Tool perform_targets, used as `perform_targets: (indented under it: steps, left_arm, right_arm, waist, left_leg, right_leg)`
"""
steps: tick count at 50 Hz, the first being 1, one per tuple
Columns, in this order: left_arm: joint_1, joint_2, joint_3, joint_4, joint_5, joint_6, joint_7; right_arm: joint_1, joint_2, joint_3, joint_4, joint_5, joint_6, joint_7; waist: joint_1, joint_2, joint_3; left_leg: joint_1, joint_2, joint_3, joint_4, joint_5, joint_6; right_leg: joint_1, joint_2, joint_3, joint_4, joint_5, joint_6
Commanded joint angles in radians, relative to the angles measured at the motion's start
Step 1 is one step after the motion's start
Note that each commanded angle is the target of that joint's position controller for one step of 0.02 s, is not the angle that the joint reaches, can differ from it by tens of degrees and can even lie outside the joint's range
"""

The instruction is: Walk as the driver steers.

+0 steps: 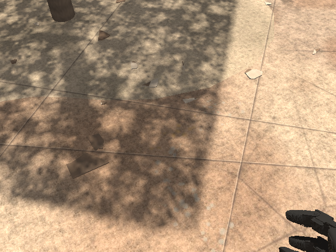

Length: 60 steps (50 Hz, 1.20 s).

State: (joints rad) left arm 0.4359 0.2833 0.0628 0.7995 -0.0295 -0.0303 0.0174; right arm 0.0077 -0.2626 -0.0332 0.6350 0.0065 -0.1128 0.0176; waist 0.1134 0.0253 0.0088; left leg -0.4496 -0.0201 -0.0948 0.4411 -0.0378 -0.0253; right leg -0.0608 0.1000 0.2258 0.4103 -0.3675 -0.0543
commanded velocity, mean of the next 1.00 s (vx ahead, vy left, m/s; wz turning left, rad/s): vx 0.50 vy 0.00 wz -0.25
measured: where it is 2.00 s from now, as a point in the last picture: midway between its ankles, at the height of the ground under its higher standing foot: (231, 132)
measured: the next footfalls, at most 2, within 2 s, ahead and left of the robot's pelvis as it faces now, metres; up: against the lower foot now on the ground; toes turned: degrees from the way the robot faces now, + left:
left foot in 0.02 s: +0.16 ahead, +0.13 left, +0.00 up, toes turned -6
right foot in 0.52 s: +0.39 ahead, -0.19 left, +0.00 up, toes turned -22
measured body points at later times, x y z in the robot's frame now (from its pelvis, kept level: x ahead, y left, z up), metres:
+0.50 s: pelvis +0.25 -0.04 -0.01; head +0.29 -0.06 +0.43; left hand +0.55 +0.11 -0.08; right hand +0.17 -0.32 -0.14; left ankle +0.12 +0.13 -0.73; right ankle +0.36 -0.18 -0.73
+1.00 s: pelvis +0.52 -0.13 -0.01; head +0.54 -0.13 +0.44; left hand +0.64 +0.13 -0.13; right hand +0.63 -0.41 -0.11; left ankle +0.72 -0.05 -0.71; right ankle +0.36 -0.18 -0.74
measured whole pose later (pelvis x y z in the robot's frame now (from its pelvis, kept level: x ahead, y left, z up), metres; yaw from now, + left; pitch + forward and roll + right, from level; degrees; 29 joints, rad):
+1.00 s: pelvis +0.52 -0.13 -0.01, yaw -12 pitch +2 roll -2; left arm 0.31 0.28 0.06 0.80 0.00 -0.06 0.00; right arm 0.14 -0.26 -0.04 0.75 0.02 -0.05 0.05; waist 0.06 0.04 0.02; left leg -0.63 0.07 0.00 0.62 0.03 0.03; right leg 0.11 0.06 -0.17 0.21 -0.35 -0.03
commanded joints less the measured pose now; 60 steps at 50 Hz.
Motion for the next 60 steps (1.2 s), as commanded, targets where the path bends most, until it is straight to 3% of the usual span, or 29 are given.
perform_targets:
  steps: [1, 2, 3, 4, 5, 7, 11, 17, 21, 24, 25, 26, 27, 28, 29, 30, 31, 33, 38, 43, 48, 51, 53, 54, 55, 56, 57, 58, 60]
  left_arm:
    - [-0.085, 0.097, 0.019, -0.091, 0.011, -0.011, 0.000]
    - [0.007, 0.025, -0.003, -0.110, 0.010, -0.020, 0.001]
    - [0.058, 0.063, -0.004, -0.127, -0.008, -0.025, 0.002]
    - [-0.006, 0.145, 0.018, -0.112, -0.014, -0.021, 0.003]
    - [-0.080, 0.159, 0.024, -0.121, -0.004, -0.015, 0.002]
    - [-0.129, 0.131, 0.029, -0.137, 0.009, -0.008, -0.005]
    - [-0.167, 0.069, 0.016, -0.172, 0.006, 0.006, -0.021]
    - [-0.320, 0.047, -0.003, -0.221, 0.008, -0.010, -0.053]
    - [-0.421, 0.058, -0.002, -0.274, 0.005, -0.008, -0.073]
    - [-0.371, 0.105, 0.022, -0.287, 0.013, 0.001, -0.078]
    - [-0.256, 0.137, 0.043, -0.262, 0.015, 0.004, -0.073]
    - [-0.087, 0.189, 0.074, -0.216, 0.011, 0.010, -0.057]
    - [-0.005, 0.306, 0.096, -0.201, 0.010, 0.012, -0.038]
    - [0.011, 0.281, 0.079, -0.221, 0.003, 0.000, -0.041]
    - [-0.008, 0.207, 0.055, -0.207, 0.018, -0.009, -0.048]
    - [-0.067, 0.184, 0.046, -0.203, 0.021, -0.017, -0.047]
    - [-0.136, 0.149, 0.033, -0.200, 0.023, -0.022, -0.047]
    - [-0.207, 0.107, 0.018, -0.201, 0.039, -0.037, -0.047]
    - [-0.195, 0.116, 0.025, -0.136, 0.050, -0.074, -0.038]
    - [-0.176, 0.132, 0.027, -0.095, 0.044, -0.075, -0.022]
    - [-0.111, 0.153, 0.039, -0.037, 0.026, -0.043, -0.013]
    - [-0.136, 0.191, 0.050, -0.037, 0.019, -0.017, 0.003]
    - [-0.162, 0.199, 0.049, -0.046, 0.018, -0.001, 0.018]
    - [-0.143, 0.168, 0.033, -0.063, 0.031, -0.009, 0.024]
    - [-0.025, 0.020, -0.014, -0.106, 0.060, -0.040, -0.001]
    - [-0.127, 0.105, -0.004, -0.105, 0.025, -0.080, -0.020]
    - [-0.225, 0.149, 0.007, -0.140, -0.011, -0.103, -0.031]
    - [-0.255, 0.137, 0.001, -0.150, -0.002, -0.116, -0.028]
    - [-0.251, 0.145, 0.014, -0.146, 0.036, -0.107, -0.021]
  right_arm:
    - [0.207, -0.186, -0.076, -0.025, -0.012, -0.023, -0.018]
    - [0.334, -0.268, -0.096, -0.007, -0.024, -0.012, -0.025]
    - [0.373, -0.246, -0.095, 0.025, -0.007, 0.003, -0.014]
    - [0.319, -0.163, -0.075, 0.013, -0.001, 0.005, -0.014]
    - [0.273, -0.128, -0.063, 0.010, -0.004, 0.009, -0.015]
    - [0.209, -0.087, -0.048, 0.024, -0.015, 0.011, -0.012]
    - [0.199, -0.116, -0.059, 0.059, -0.012, -0.003, -0.012]
    - [0.228, -0.177, -0.072, 0.106, -0.005, 0.007, -0.019]
    - [0.286, -0.215, -0.081, 0.143, 0.015, 0.025, -0.021]
    - [0.292, -0.258, -0.093, 0.148, 0.025, 0.046, -0.028]
    - [0.294, -0.260, -0.092, 0.151, 0.028, 0.053, -0.032]
    - [0.308, -0.233, -0.078, 0.151, 0.021, 0.053, -0.035]
    - [0.392, -0.118, -0.034, 0.106, -0.025, 0.038, -0.024]
    - [0.393, -0.114, -0.018, 0.105, -0.018, 0.007, -0.009]
    - [0.285, -0.203, -0.047, 0.096, 0.035, -0.006, 0.002]
    - [0.226, -0.191, -0.039, 0.075, 0.048, -0.011, 0.002]
    - [0.213, -0.177, -0.037, 0.086, 0.032, -0.007, -0.006]
    - [0.272, -0.167, -0.041, 0.116, 0.019, 0.021, -0.007]
    - [0.235, -0.113, -0.035, 0.122, 0.016, 0.060, -0.018]
    - [0.120, -0.078, -0.024, 0.092, 0.015, 0.045, 0.006]
    - [0.016, -0.068, -0.015, 0.026, 0.012, 0.042, 0.039]
    - [0.059, -0.102, -0.032, 0.001, 0.011, 0.048, 0.053]
    - [0.281, -0.179, -0.076, 0.042, 0.012, 0.055, 0.042]
    - [0.436, -0.262, -0.106, 0.067, 0.015, 0.064, 0.023]
    - [0.425, -0.344, -0.118, 0.061, 0.024, 0.057, 0.017]
    - [0.458, -0.255, -0.095, 0.045, 0.019, 0.050, 0.017]
    - [0.418, -0.212, -0.083, 0.045, 0.011, 0.045, 0.013]
    - [0.353, -0.195, -0.078, 0.033, 0.013, 0.043, 0.011]
    - [0.258, -0.147, -0.060, 0.001, -0.001, 0.045, 0.004]
  waist:
    - [-0.194, -0.096, -0.156]
    - [-0.194, 0.122, -0.305]
    - [-0.176, 0.293, -0.317]
    - [-0.189, 0.153, -0.169]
    - [-0.185, 0.082, -0.072]
    - [-0.146, 0.071, 0.010]
    - [-0.124, 0.074, 0.028]
    - [-0.170, 0.026, 0.044]
    - [-0.190, 0.025, 0.070]
    - [-0.132, 0.063, 0.006]
    - [-0.061, 0.054, -0.061]
    - [0.024, 0.019, -0.146]
    - [-0.017, -0.228, -0.267]
    - [-0.015, -0.241, -0.455]
    - [0.023, -0.129, -0.342]
    - [-0.002, -0.110, -0.204]
    - [-0.044, -0.055, -0.122]
    - [-0.111, -0.101, -0.072]
    - [-0.116, -0.072, 0.010]
    - [-0.068, -0.067, 0.054]
    - [-0.030, -0.053, 0.092]
    - [-0.080, -0.101, 0.026]
    - [-0.210, -0.101, -0.109]
    - [-0.274, 0.003, -0.214]
    - [-0.152, 0.246, -0.307]
    - [-0.237, 0.132, -0.399]
    - [-0.248, 0.087, -0.251]
    - [-0.208, -0.006, -0.161]
    - [-0.134, -0.013, -0.075]
  left_leg:
    - [0.465, 0.126, -0.076, -0.018, -0.045, 0.096]
    - [0.803, 0.343, -0.386, -0.025, -0.135, 0.218]
    - [0.834, 0.462, -0.685, -0.112, -0.368, 0.297]
    - [0.709, 0.415, -0.594, -0.145, -0.453, 0.263]
    - [0.591, 0.365, -0.438, -0.159, -0.366, 0.227]
    - [0.429, 0.290, -0.256, -0.211, -0.179, 0.202]
    - [0.339, 0.267, -0.076, -0.287, -0.008, 0.219]
    - [0.369, 0.246, 0.129, -0.293, 0.131, 0.193]
    - [0.473, 0.284, 0.183, -0.259, 0.185, 0.165]
    - [0.533, 0.290, 0.243, -0.074, 0.606, 0.132]
    - [0.496, 0.273, 0.267, 0.089, 0.709, 0.115]
    - [0.346, 0.239, 0.285, 0.311, 0.625, 0.084]
    - [-0.078, 0.127, 0.286, 0.699, -0.097, 0.026]
    - [-0.248, 0.002, 0.078, 0.906, -0.563, 0.010]
    - [-0.335, 0.064, 0.014, 0.945, -0.493, 0.027]
    - [-0.346, 0.107, 0.036, 0.890, -0.415, 0.042]
    - [-0.303, 0.150, 0.044, 0.813, -0.345, 0.039]
    - [-0.166, 0.188, 0.030, 0.741, -0.257, 0.027]
    - [-0.224, 0.172, -0.001, 0.586, -0.060, -0.013]
    - [-0.202, 0.126, 0.042, 0.295, 0.189, 0.004]
    - [-0.289, 0.103, 0.085, 0.170, 0.083, 0.055]
    - [-0.178, 0.031, 0.169, 0.164, -0.085, 0.107]
    - [0.147, -0.049, 0.197, 0.119, -0.087, 0.166]
    - [0.458, 0.063, -0.007, 0.090, -0.060, 0.230]
    - [0.810, 0.317, -0.577, 0.015, -0.208, 0.437]
    - [0.880, 0.345, -0.733, -0.107, -0.310, 0.449]
    - [0.784, 0.316, -0.578, -0.131, -0.256, 0.392]
    - [0.638, 0.275, -0.466, -0.134, -0.165, 0.357]
    - [0.411, 0.213, -0.330, -0.170, 0.051, 0.336]
  right_leg:
    - [-0.203, -0.150, 0.139, 0.223, 0.311, -0.060]
    - [-0.474, -0.016, -0.008, 0.539, -0.003, 0.008]
    - [-0.680, -0.044, -0.057, 0.735, -0.244, 0.026]
    - [-0.737, -0.103, -0.042, 0.818, -0.161, 0.036]
    - [-0.730, -0.132, -0.074, 0.826, -0.078, 0.044]
    - [-0.681, -0.183, -0.091, 0.767, 0.019, 0.054]
    - [-0.657, -0.216, -0.124, 0.683, 0.115, 0.073]
    - [-0.605, -0.203, -0.185, 0.364, 0.394, 0.061]
    - [-0.596, -0.182, -0.230, 0.246, 0.350, 0.020]
    - [-0.449, -0.099, -0.309, 0.216, 0.196, -0.039]
    - [-0.275, -0.057, -0.325, 0.172, 0.204, -0.071]
    - [0.006, -0.047, -0.285, 0.133, 0.259, -0.110]
    - [0.418, -0.325, 0.154, 0.138, 0.255, -0.248]
    - [0.524, -0.479, 0.594, -0.050, 0.088, -0.372]
    - [0.439, -0.454, 0.454, -0.088, 0.070, -0.302]
    - [0.282, -0.419, 0.303, -0.095, 0.134, -0.260]
    - [0.132, -0.378, 0.183, -0.108, 0.232, -0.225]
    - [-0.054, -0.327, 0.052, -0.173, 0.339, -0.201]
    - [-0.115, -0.308, -0.144, -0.273, 0.437, -0.184]
    - [-0.059, -0.293, -0.284, -0.307, 0.430, -0.127]
    - [0.153, -0.362, -0.325, -0.238, 0.555, -0.113]
    - [0.217, -0.370, -0.365, -0.071, 0.985, -0.077]
    - [0.131, -0.325, -0.409, 0.254, 1.138, -0.029]
    - [-0.100, -0.277, -0.412, 0.554, 0.847, 0.012]
    - [-0.567, -0.046, -0.317, 0.905, -0.155, 0.082]
    - [-0.688, -0.048, -0.113, 1.003, -0.216, 0.064]
    - [-0.757, -0.103, -0.107, 0.973, -0.124, 0.041]
    - [-0.733, -0.148, -0.118, 0.882, -0.042, 0.032]
    - [-0.609, -0.191, -0.125, 0.755, 0.025, 0.051]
